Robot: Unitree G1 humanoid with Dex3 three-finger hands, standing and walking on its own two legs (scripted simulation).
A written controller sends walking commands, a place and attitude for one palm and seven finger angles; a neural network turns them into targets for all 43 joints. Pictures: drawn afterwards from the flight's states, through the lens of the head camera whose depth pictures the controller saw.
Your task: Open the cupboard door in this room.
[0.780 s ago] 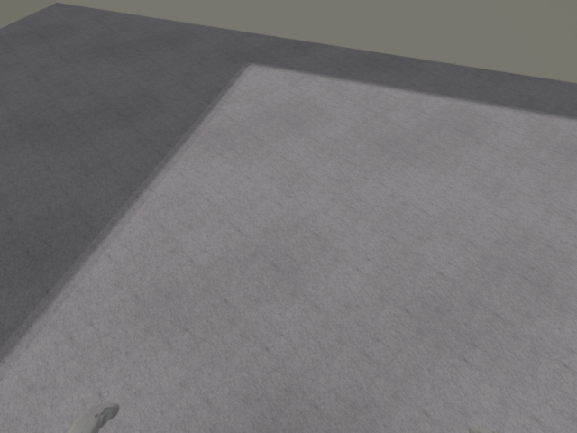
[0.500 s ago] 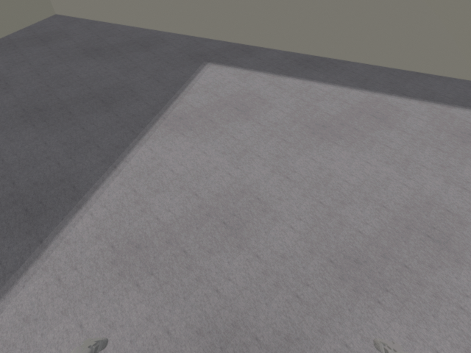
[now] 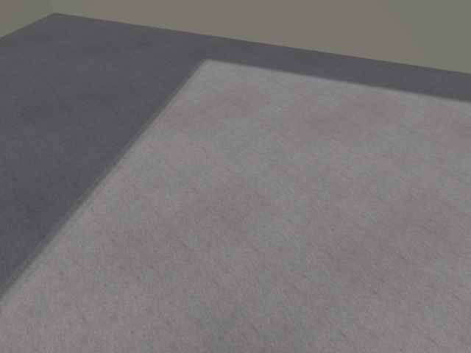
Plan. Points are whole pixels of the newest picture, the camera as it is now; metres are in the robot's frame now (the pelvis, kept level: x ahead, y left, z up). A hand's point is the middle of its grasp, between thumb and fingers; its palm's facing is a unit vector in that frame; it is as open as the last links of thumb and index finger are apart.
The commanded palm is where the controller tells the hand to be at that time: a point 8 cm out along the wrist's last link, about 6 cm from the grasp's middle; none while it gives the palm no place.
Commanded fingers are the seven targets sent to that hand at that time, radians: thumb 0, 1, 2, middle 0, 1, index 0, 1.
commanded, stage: stand and wait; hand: left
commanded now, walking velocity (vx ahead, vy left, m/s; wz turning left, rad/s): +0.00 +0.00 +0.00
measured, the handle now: out of the picture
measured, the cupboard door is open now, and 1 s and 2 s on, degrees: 0 0 0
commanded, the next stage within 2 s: turn or walk to find it in 0.12 s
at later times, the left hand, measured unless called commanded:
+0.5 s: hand out of the picture +0.05 +0.22 -0.19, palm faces +0.05 -0.97 -0.25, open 7.4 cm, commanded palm none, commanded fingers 0.00 0.90 0.90 -0.20 -0.30 -0.20 -0.30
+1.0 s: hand out of the picture -0.04 +0.18 -0.15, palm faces +0.30 -0.90 -0.31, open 7.4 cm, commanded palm none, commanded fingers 0.00 0.90 0.90 -0.20 -0.30 -0.20 -0.30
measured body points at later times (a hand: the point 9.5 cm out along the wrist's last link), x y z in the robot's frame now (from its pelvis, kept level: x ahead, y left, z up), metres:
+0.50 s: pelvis -0.01 +0.01 -0.02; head +0.01 +0.03 +0.43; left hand +0.04 +0.27 -0.17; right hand +0.06 -0.25 -0.16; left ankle +0.01 +0.12 -0.74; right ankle +0.01 -0.13 -0.74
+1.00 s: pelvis -0.05 -0.04 +0.00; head -0.03 -0.06 +0.45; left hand -0.05 +0.22 -0.13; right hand +0.07 -0.29 -0.16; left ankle -0.07 +0.10 -0.66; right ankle -0.05 -0.14 -0.74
